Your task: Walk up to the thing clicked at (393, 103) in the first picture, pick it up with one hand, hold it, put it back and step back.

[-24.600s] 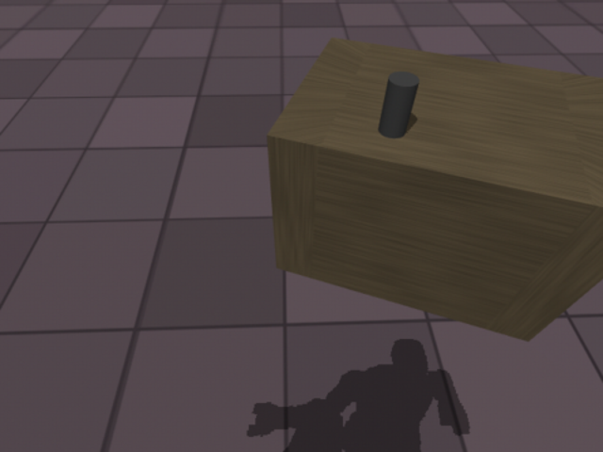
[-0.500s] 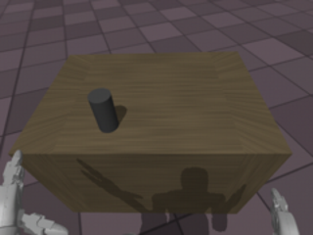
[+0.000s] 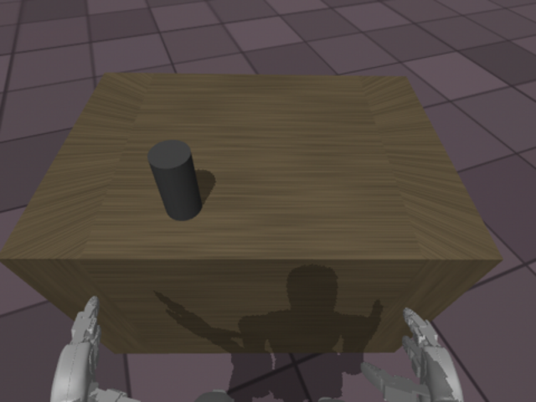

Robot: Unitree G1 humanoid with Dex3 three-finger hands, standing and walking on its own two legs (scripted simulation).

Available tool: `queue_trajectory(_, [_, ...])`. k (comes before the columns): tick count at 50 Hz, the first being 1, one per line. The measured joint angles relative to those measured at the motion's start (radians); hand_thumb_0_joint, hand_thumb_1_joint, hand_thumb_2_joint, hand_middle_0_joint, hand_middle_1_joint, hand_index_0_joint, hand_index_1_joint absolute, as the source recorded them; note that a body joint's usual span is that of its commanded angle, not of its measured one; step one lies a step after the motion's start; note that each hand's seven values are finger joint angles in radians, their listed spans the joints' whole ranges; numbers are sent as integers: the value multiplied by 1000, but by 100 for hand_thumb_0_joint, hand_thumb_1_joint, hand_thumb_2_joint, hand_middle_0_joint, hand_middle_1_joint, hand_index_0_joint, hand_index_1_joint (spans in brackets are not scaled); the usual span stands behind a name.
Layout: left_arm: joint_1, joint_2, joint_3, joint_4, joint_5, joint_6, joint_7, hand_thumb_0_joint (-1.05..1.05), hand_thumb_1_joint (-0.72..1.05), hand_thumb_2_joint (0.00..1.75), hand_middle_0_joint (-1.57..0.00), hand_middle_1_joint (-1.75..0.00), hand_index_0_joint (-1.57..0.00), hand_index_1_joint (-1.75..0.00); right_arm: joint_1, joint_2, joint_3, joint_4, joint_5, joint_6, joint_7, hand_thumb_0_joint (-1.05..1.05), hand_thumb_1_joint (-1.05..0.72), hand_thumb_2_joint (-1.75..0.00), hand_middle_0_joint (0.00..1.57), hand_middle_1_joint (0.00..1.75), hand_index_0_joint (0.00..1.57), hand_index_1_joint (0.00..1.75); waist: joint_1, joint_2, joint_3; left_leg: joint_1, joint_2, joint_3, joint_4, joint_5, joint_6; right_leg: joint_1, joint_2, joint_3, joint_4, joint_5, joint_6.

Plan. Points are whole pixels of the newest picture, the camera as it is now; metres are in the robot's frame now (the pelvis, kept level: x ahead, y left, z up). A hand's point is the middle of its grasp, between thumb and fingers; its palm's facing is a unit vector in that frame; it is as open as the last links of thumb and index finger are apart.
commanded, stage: home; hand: left
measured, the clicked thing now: (177, 182) +0.50 +0.19 +0.00
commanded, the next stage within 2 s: none
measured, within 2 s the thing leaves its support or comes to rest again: neither
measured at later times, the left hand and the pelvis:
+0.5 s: hand (161, 370) +0.18 +0.17 -0.06, palm faces +0.09 -0.97 -0.22, open 17.6 cm; pelvis +0.01 -0.01 -0.01, yaw +0 degrees
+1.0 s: hand (164, 368) +0.18 +0.17 -0.06, palm faces +0.11 -0.97 -0.23, open 17.6 cm; pelvis +0.01 -0.01 -0.01, yaw +0 degrees
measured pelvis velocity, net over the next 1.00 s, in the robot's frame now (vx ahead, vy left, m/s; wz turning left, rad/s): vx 0.01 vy -0.01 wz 0.00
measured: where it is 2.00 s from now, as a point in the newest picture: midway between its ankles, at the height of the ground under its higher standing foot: outside the picture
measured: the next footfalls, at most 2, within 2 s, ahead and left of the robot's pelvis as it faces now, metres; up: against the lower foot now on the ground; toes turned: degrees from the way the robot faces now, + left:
none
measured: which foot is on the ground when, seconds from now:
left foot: down 0.00-1.00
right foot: down 0.00-1.00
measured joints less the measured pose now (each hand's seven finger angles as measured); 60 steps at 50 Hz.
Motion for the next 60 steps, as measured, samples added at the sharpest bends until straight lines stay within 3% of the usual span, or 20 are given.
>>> queue_trajectory(8, [-36,-24,-101,77,11,46,0,-1,-55,6,-6,-6,-6,-5,15,-20,8,-49,0,34,-9,1,-71,-79,19,27,19,26,-20,-17,0,-43,4,3,42,-23,1,-43,5,4,38,-20,2])
queue_trajectory(15, [-41,-2,-92,56,8,74,19,-1,-57,5,-6,-5,-6,-5,21,-12,6,-76,-5,55,-11,1,-85,-87,20,29,20,29,-21,-5,-24,-47,8,1,51,-34,-2,-47,8,2,47,-30,-1])
queue_trajectory(33, [-33,-5,-101,33,7,111,23,-1,-57,4,-6,-5,-5,-5,52,-42,7,-135,4,81,-20,2,-90,-90,21,30,21,30,-15,-5,-26,-68,8,-2,59,-33,-13,-78,9,0,78,-42,-12])
queue_trajectory(60, [-17,-6,-105,5,7,131,26,-1,-58,3,-5,-5,-5,-4,59,-33,14,-159,4,92,-28,2,-90,-90,20,30,21,30,-19,2,-44,-77,10,-3,73,-50,-15,-87,10,-2,92,-59,-14])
